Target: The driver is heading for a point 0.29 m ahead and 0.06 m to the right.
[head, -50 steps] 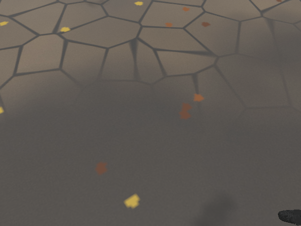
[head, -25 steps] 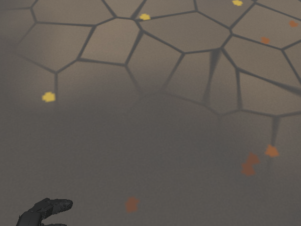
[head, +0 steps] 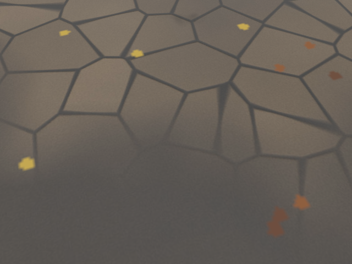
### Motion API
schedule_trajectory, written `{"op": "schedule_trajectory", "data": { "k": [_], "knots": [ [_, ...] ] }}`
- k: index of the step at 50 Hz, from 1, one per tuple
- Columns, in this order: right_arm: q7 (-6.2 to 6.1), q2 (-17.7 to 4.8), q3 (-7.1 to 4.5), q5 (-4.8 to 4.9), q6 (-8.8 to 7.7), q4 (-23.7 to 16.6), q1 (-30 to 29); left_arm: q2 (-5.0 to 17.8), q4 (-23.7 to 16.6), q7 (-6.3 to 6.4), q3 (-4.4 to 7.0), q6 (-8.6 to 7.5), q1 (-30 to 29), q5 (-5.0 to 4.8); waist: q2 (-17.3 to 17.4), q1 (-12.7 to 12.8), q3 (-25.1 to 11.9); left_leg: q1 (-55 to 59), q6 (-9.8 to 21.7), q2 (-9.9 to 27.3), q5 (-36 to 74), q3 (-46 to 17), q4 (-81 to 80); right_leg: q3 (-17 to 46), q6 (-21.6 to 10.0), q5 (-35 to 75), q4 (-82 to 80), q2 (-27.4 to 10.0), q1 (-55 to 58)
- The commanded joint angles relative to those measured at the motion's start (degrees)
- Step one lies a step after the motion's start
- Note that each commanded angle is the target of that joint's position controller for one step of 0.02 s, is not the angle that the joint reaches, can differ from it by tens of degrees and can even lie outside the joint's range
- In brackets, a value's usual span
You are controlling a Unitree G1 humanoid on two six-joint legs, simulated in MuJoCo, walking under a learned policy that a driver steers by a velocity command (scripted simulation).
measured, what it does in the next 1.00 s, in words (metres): steps to the right, turning right: left foot, then right foot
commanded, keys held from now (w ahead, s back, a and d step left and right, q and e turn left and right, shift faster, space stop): e+shift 0.24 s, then w+e+shift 0.26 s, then shift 0.50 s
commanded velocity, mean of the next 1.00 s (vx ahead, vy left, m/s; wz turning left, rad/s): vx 0.24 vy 0.00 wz -0.66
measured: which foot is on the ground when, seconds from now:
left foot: up 0.00-0.06, down 0.08-0.64, up 0.66-1.00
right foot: down 0.00-0.08, up 0.10-0.62, down 0.64-1.00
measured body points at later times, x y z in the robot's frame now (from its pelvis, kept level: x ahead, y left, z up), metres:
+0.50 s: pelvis +0.05 -0.01 +0.01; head +0.06 -0.01 +0.46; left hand +0.36 +0.14 -0.07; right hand -0.05 -0.30 -0.09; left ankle +0.02 +0.13 -0.74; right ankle -0.01 -0.15 -0.68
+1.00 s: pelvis +0.16 -0.18 +0.00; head +0.19 -0.21 +0.45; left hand +0.38 -0.02 -0.12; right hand +0.09 -0.44 -0.13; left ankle +0.31 -0.14 -0.70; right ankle +0.08 -0.20 -0.74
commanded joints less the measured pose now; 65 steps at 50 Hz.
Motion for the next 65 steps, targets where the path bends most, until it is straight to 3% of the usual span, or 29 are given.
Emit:
{"op": "schedule_trajectory", "data": {
  "k": [1,3,4,5,6,8,12,14,17,26,30,31,32,33,34,35,37,39,46,50,53,54,55,56,57,59,60,62,65],
  "knots": [
    [-0.83,-5.38,-1.47,0.61,-1.73,-2.14,5.27,9.54,-4.7,-0.04,3.08,-0.39,-3.49,0.03,-9.92,-3.15,-7.97,7.17,1.81,-3.06,0.83,2.28,-8.92,20.45,-2.41,-22.37,-11.18,-11.22,3.77],
    [-1.89,-6.81,-1.99,0.29,-2.65,-0.86,10.8,8.51,-5.48,-0.14,2.88,-0.71,-6.29,-0.53,-10.26,-6.24,-7.54,18.27,3.74,-1.25,4.78,1.95,-23.05,18.32,2.47,-26.27,-10.24,-7.22,-2.87],
    [-2.66,-11.29,-3.09,0.09,-2.94,-1.45,10.69,5.69,-5.54,0.04,2.2,-1.01,-3.6,-1.03,-2.48,-4.7,-9.15,23.16,6.28,9.51,-2.31,-8.04,-30.45,12.83,5.34,-31.46,-1.09,-2.92,-7.04],
    [-2.7,-16.12,-3.86,-0.59,-2.63,-4.02,3.34,3.46,-6.11,0.35,2.09,-1.25,-1.48,-1.39,13.23,-2.47,-8.51,18.9,12.48,25.83,-6.42,-25.64,-34.93,-3.28,6.63,-31.21,19.65,5.16,-12.61],
    [-2.35,-11.85,-2.94,-1.83,-2.39,-4.92,-1.66,9.9,-4.34,0.67,3.32,-1.51,-2.28,0.92,5.45,-1.58,-4.25,10.74,14.64,26.59,5.41,-19.83,-33.57,-6.45,7.14,-26.57,31.69,-1.62,-13.68],
    [-1.98,-5.54,-1.14,-1.12,-2.54,-5.41,-3.24,8.43,-3.29,-0.18,3.16,-0.77,0.24,1.29,3.39,0.9,-5.29,9.03,12.12,19.23,24.02,-6.57,-27.53,-7.81,6.22,-21.63,42.26,-3.45,-9.61],
    [-1.41,-6.39,-1.61,-1.22,-2.62,-5.45,2.76,6.91,-4.88,-2.12,1.73,0.81,-3.21,-0.01,8.38,-3.05,-5.08,17.85,11.63,16.64,37.17,2.89,-23.34,-12.34,7.28,-19.15,43.01,-6.68,-15.27],
    [-0.71,-8.97,-2.91,-1.52,-2.91,-3.88,9.93,7.17,-6.9,-3.34,1.24,0.93,-8.36,0.15,10.09,-7.58,-6.31,24.16,11.48,19.17,11.69,-0.38,-28.13,-12.85,7.1,-17.96,38.0,-8.99,-18.62],
    [-0.2,-11.89,-4.35,-1.49,-3.86,-3.0,12.26,8.11,-8.67,-5.22,1.37,1.08,-13.08,0.44,10.29,-9.43,-3.31,26.4,10.58,22.66,-8.69,-3.54,-33.9,-13.25,6.46,-17.51,33.43,-10.63,-21.91],
    [0.83,-10.78,-4.94,-1.7,-7.0,0.91,16.84,4.17,-12.24,-6.59,-0.46,-0.78,-22.59,1.09,7.48,-10.25,1.46,25.59,7.49,25.71,-4.97,8.75,-35.76,-15.29,2.34,-14.9,24.0,-13.69,-20.2],
    [1.42,-12.32,-4.98,-0.67,-5.69,3.3,16.45,3.4,-10.46,-5.0,-1.31,-2.3,-17.21,2.15,9.36,-6.42,-0.11,17.96,5.31,22.49,33.58,19.02,-22.38,-21.99,-0.73,-18.14,12.8,-7.03,-1.4],
    [1.64,-12.55,-4.79,0.5,-5.36,3.73,16.02,3.72,-7.95,-3.93,-0.83,-2.84,-9.67,2.37,7.03,-2.04,-4.05,14.55,4.22,20.77,45.99,22.55,-10.99,-22.12,-2.12,-12.68,8.14,-4.21,9.8],
    [2.08,-11.83,-4.28,0.82,-5.48,3.24,16.52,6.55,-4.28,-2.35,0.5,-3.21,0.62,2.67,2.25,2.59,-11.2,6.71,2.26,17.81,42.91,24.41,3.6,-19.94,-3.48,-10.37,6.0,-3.06,25.11],
    [2.73,-4.75,-2.31,-0.36,-5.3,0.48,17.08,12.92,-4.08,-0.71,1.63,-3.52,4.99,2.62,-12.48,2.89,-15.63,-11.05,-0.45,12.97,-5.69,23.13,21.5,2.06,-5.86,-14.64,0.22,-21.14,37.62],
    [2.25,-6.28,-2.62,-1.01,-5.14,-2.7,15.54,20.29,-6.65,0.2,2.88,-3.61,5.6,0.63,-16.03,3.38,-21.06,-18.38,-1.98,7.38,-11.9,13.82,32.92,25.92,-12.28,9.73,-6.28,-34.09,37.64],
    [1.73,-9.36,-3.41,-0.51,-4.34,-1.68,12.65,16.21,-5.46,0.48,2.25,-3.62,3.93,-0.18,-5.05,2.97,-16.35,-18.32,-1.43,10.85,-5.32,9.14,34.75,13.97,-13.53,26.6,-2.64,-32.12,34.28],
    [1.59,-7.05,-2.44,0.34,-4.41,1.09,14.84,8.33,-4.96,0.99,-0.34,-4.68,-3.74,-0.11,-4.12,-3.19,-7.65,-13.67,-0.8,12.93,0.26,8.89,27.96,-0.23,-10.09,39.1,-0.86,-24.15,22.96],
    [1.82,-7.72,-2.78,-0.85,-3.08,3.56,18.77,5.79,-5.03,1.07,-1.56,-5.15,-7.72,-0.55,-4.64,-6.51,-7.6,-6.98,-0.82,11.78,3.13,9.27,24.32,-4.73,-8.47,39.32,-3.21,-20.77,16.85],
    [2.26,-2.04,-1.55,-0.92,-2.01,4.05,12.86,3.32,0.25,1.36,-2.75,-6.44,-3.58,-0.37,-4.28,-5.47,-6.65,-4.3,0.13,7.91,11.52,9.84,7.76,-9.41,-8.2,41.51,-4.63,-18.45,15.28],
    [1.69,-1.61,-1.13,-0.82,-2.05,4.22,8.83,3.35,3.19,1.7,-2.93,-5.98,-0.34,-0.07,-4.76,-3.45,-5.9,0.55,1.89,5.81,12.68,10.27,-1.46,-8.21,-7.58,40.04,-2.22,-18.92,15.71],
    [1.02,-1.52,-1.1,-0.83,-2.7,5.43,9.78,3.0,4.62,2.1,-3.29,-5.63,-1.04,-0.49,-3.29,-4.91,-4.41,7.31,4.11,5.14,14.93,9.83,-12.2,-5.98,-6.26,33.99,1.69,-18.88,14.69],
    [0.64,-2.06,-1.07,-1.11,-3.42,6.15,11.56,2.84,5.01,2.24,-3.48,-5.84,-0.84,-0.75,-0.9,-6.19,-5.31,14.31,4.87,7.27,26.28,7.24,-19.27,-6.16,-4.09,27.82,4.16,-17.21,12.51],
    [0.02,-6.13,-1.77,-1.25,-4.1,6.65,13.81,1.61,4.65,2.27,-3.93,-6.32,2.65,-0.35,4.74,-4.46,-9.53,23.24,6.6,15.71,48.12,-0.36,-17.22,-7.46,-1.97,12.48,7.86,-14.11,9.37],
    [-0.27,-6.92,-1.89,0.19,-3.57,7.17,12.77,-0.47,7.1,2.21,-4.25,-5.48,9.78,-0.94,11.74,-2.18,-13.69,25.34,15.26,23.52,60.63,-7.41,-15.24,-10.0,-0.6,-13.75,11.63,-8.72,8.22],
    [-0.01,-3.42,-0.93,0.91,-3.12,6.75,11.09,1.19,8.29,2.73,-4.04,-4.18,7.15,-0.43,10.33,-3.89,-13.28,21.05,17.59,25.04,54.94,-10.15,-17.99,-11.07,-0.42,-26.9,12.44,-7.0,9.11],
    [0.17,-1.91,0.03,-0.25,-2.78,6.53,5.52,0.59,8.96,2.63,-4.06,-3.02,3.87,-0.09,7.61,-2.46,-8.44,13.75,14.35,20.83,39.36,-6.77,-21.26,-10.88,-0.07,-26.08,8.67,-7.15,11.1],
    [-0.08,-2.1,0.15,-0.22,-2.48,6.69,2.9,-0.26,10.05,2.5,-4.34,-2.65,4.8,-0.07,7.48,-0.8,-6.76,9.89,10.78,17.78,32.31,-3.33,-21.9,-11.11,0.03,-18.74,2.19,-8.1,14.65],
    [-0.08,-2.98,-0.36,0.27,-1.97,7.93,3.34,1.1,11.07,2.58,-4.5,-2.92,3.4,0.84,5.7,-2.37,-3.48,7.13,5.01,12.05,16.44,0.67,-22.12,-7.05,0.17,-10.8,-4.77,-10.94,14.77],
    [0.07,-2.85,-0.93,0.67,-2.22,10.99,5.41,0.47,13.68,2.65,-4.88,-4.09,3.24,0.26,0.74,-3.78,-1.53,15.23,5.07,10.72,23.08,2.3,-20.44,-6.9,0.04,-8.0,-5.23,-12.82,9.23]
  ]
}}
